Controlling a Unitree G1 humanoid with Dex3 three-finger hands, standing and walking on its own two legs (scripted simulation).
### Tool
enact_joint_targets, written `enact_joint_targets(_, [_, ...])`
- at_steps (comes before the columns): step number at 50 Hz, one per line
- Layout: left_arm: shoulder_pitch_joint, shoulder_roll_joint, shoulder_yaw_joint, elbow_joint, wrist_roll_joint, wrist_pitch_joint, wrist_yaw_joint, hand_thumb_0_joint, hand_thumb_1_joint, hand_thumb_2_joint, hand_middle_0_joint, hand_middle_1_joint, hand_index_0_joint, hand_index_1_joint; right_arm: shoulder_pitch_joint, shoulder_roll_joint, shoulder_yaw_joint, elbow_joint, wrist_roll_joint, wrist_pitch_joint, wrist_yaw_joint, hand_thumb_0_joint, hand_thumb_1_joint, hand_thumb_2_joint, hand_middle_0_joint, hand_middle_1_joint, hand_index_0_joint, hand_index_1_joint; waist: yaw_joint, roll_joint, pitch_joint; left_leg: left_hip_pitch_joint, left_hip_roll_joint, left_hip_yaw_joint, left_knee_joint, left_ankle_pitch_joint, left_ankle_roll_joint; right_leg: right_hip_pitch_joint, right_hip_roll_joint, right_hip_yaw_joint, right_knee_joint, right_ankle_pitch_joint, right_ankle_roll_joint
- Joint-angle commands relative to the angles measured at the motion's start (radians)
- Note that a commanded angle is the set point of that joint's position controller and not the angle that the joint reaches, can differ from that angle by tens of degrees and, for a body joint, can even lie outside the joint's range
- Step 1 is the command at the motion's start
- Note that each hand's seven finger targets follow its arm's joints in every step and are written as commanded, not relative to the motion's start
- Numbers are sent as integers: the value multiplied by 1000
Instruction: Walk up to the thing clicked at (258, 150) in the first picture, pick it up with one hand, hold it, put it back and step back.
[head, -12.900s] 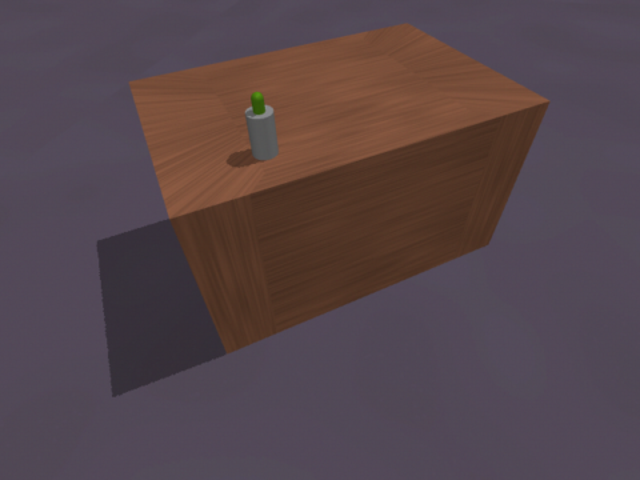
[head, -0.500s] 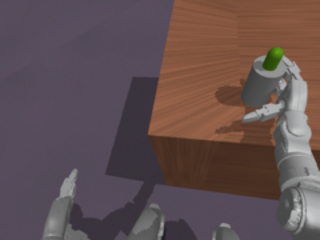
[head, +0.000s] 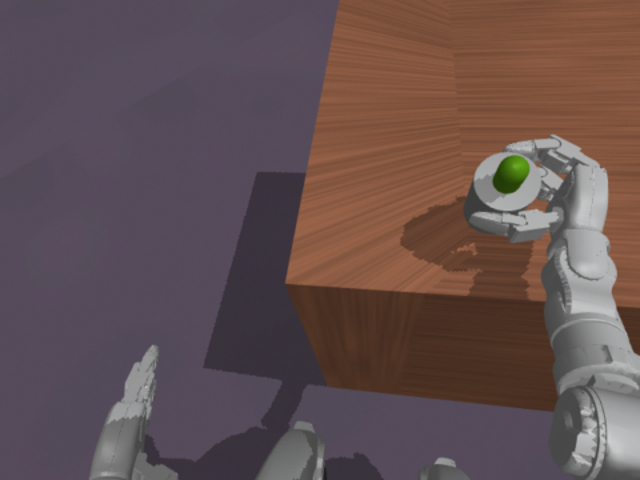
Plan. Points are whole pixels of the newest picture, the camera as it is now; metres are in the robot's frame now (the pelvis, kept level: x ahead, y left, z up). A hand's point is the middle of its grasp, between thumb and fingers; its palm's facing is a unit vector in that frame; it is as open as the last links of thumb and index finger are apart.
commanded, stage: close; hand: right
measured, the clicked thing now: (500, 191) +0.48 -0.13 +0.06
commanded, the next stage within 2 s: settle in 0.06 s
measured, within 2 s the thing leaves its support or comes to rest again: neither
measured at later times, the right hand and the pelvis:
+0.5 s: hand (514, 194) +0.47 -0.15 +0.06, palm faces +0.07 +1.00 -0.02, open 10.3 cm; pelvis -0.01 +0.00 +0.01, yaw +0 degrees
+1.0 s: hand (528, 164) +0.48 -0.15 +0.10, palm faces +0.08 +1.00 -0.01, open 10.4 cm; pelvis +0.00 +0.00 +0.03, yaw +0 degrees
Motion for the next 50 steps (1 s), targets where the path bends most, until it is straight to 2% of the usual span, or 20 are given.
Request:
enact_joint_targets(1, [115, 111, 71, -144, -11, -49, 14, 0, -518, 19, -34, -39, -46, -26, -322, -120, 39, -191, -16, -25, 33, 0, -28, -906, 1260, 1159, 1275, 1160, -3, -104, -379, 343, -40, 22, -120, 304, 41, 191, 37, -30, -182, 363, -23])
enact_joint_targets(7, [9, 134, 101, -151, -7, -68, 22, 0, -525, 24, -39, -41, -51, -28, -391, -105, 54, -139, -21, -17, 32, 0, 54, -901, 1254, 1159, 1279, 1161, 29, -102, -367, 271, -39, 22, -107, 265, 45, 176, 27, -12, -164, 329, -24])
enact_joint_targets(8, [-21, 178, 136, -179, -9, -72, 29, 0, -524, 24, -38, -41, -51, -27, -394, -144, 12, -122, -19, -18, 27, 0, 70, -909, 1258, 1169, 1285, 1170, 32, -76, -385, 274, -39, 28, -108, 261, 43, 179, 24, -5, -164, 327, -25])
enact_joint_targets(9, [-18, 128, 83, -156, -5, -73, 24, 0, -541, 48, -51, -53, -56, -48, -402, -97, 58, -106, -23, -19, 29, 0, 99, -989, 1178, 1207, 1205, 1208, 21, -90, -351, 256, -40, 28, -112, 232, 45, 163, 25, -8, -172, 296, -25])
enact_joint_targets(10, [-6, 156, 111, -177, -6, -77, 27, 0, -536, 43, -47, -52, -55, -43, -428, -153, 17, -129, -22, -26, 26, 0, 112, -1018, 1161, 1203, 1206, 1204, 31, -98, -407, 279, -38, 24, -114, 235, 42, 180, 25, -9, -163, 290, -27])
enact_joint_targets(12, [26, 121, 78, -174, -7, -72, 24, 0, -533, 41, -46, -51, -55, -41, -399, -130, 48, -130, -25, -27, 34, 0, 115, -1019, 1166, 1206, 1210, 1207, 12, -83, -432, 320, -38, 27, -124, 240, 40, 185, 29, -13, -174, 297, -25])
enact_joint_targets(13, [36, 148, 99, -196, -8, -72, 27, 0, -535, 41, -47, -50, -55, -41, -413, -209, -4, -169, -29, -26, 30, 0, 101, -1053, 1179, 1236, 1226, 1237, 0, -98, -499, 367, -35, 17, -126, 265, 37, 205, 34, -21, -169, 316, -26])
enact_joint_targets(14, [65, 113, 62, -167, -8, -68, 24, 0, -536, 42, -47, -50, -54, -43, -404, -172, 24, -172, -23, -20, 36, 0, 127, -1096, 1170, 1269, 1223, 1269, -4, -95, -485, 384, -38, 21, -131, 276, 36, 201, 36, -25, -176, 326, -26])
enact_joint_targets(18, [41, 110, 56, -132, -10, -70, 30, 0, -537, 44, -49, -53, -55, -47, -469, -155, 29, -222, -3, -4, 36, 0, 110, -1163, 1212, 1336, 1270, 1337, 0, -134, -461, 329, -40, 27, -131, 278, 42, 245, 36, -20, -187, 341, -20])
enact_joint_targets(20, [-7, 149, 97, -151, -11, -81, 41, 0, -543, 48, -50, -52, -54, -49, -540, -233, -9, -272, -1, -10, 24, 0, 108, -1184, 1217, 1353, 1277, 1354, -5, -141, -498, 357, -39, 25, -135, 285, 40, 259, 36, -21, -189, 341, -21])
enact_joint_targets(23, [0, 175, 119, -141, -15, -85, 51, 0, -541, 47, -47, -50, -53, -44, -568, -200, 21, -303, 11, -10, 13, 0, 105, -1205, 1211, 1364, 1273, 1364, 9, -122, -492, 366, -43, 29, -169, 260, 42, 297, 32, -15, -216, 312, -25])
enact_joint_targets(26, [0, 206, 149, -111, -17, -87, 60, 0, -540, 49, -47, -50, -52, -45, -563, -242, -7, -299, 20, -12, 0, 0, 95, -1225, 1227, 1383, 1289, 1384, 6, -83, -485, 413, -46, 31, -201, 277, 37, 317, 37, -15, -232, 324, -31])
enact_joint_targets(30, [7, 172, 118, -15, -16, -94, 63, 0, -541, 51, -47, -50, -51, -46, -576, -203, 31, -232, 22, -14, -4, 0, 62, -1196, 1215, 1351, 1271, 1352, -2, -69, -382, 395, -47, 27, -226, 251, 38, 290, 41, -20, -252, 295, -33])
enact_joint_targets(31, [-64, 142, 74, -77, -20, -103, 59, 0, -546, 55, -48, -49, -49, -49, -540, -194, 29, -195, 21, -16, -4, 0, 66, -1186, 1209, 1343, 1265, 1344, -9, -58, -387, 406, -46, 26, -233, 237, 36, 290, 39, -18, -265, 279, -35])
enact_joint_targets(32, [-54, 162, 101, -53, -17, -105, 64, 0, -545, 53, -47, -48, -48, -46, -612, -213, 26, -276, 25, -32, -6, 0, 74, -1186, 1203, 1341, 1260, 1341, -7, -84, -413, 410, -45, 25, -233, 231, 38, 305, 37, -16, -272, 273, -32])
enact_joint_targets(33, [-63, 153, 86, -53, -13, -108, 64, 0, -542, 50, -46, -47, -50, -43, -651, -245, 22, -314, 16, -38, -9, 0, 81, -1187, 1200, 1341, 1259, 1342, -27, -126, -454, 430, -41, 16, -231, 243, 39, 338, 38, -26, -274, 285, -28])
enact_joint_targets(34, [-25, 113, 56, -3, -10, -107, 58, 0, -545, 52, -46, -48, -49, -45, -588, -201, 37, -209, 12, -27, -4, 0, 70, -1178, 1192, 1330, 1248, 1331, -26, -122, -413, 420, -44, 20, -230, 251, 39, 320, 43, -30, -276, 297, -27])
enact_joint_targets(41, [-21, 135, 58, 13, -8, -112, 58, 0, -546, 48, -46, -48, -50, -44, -578, -203, 37, -202, 19, -10, 2, 0, 110, -1240, 1190, 1380, 1257, 1381, -33, -138, -439, 448, -45, 26, -236, 333, 41, 387, 40, -26, -292, 412, -15])
enact_joint_targets(46, [9, 203, 134, 40, -12, -111, 68, 0, -548, 49, -47, -49, -49, -47, -576, -210, 25, -193, 28, 1, 0, 0, 53, -1273, 1200, 1403, 1264, 1404, -13, -94, -442, 457, -49, 40, -245, 360, 41, 420, 35, -10, -310, 465, -14])
enact_joint_targets(50, [-52, 187, 117, 7, -18, -119, 70, 0, -549, 49, -46, -46, -46, -45, -656, -208, 39, -262, 31, -5, 6, 0, 25, -1299, 1213, 1426, 1277, 1427, -12, -74, -466, 487, -46, 35, -261, 372, 39, 436, 33, -14, -320, 448, -19])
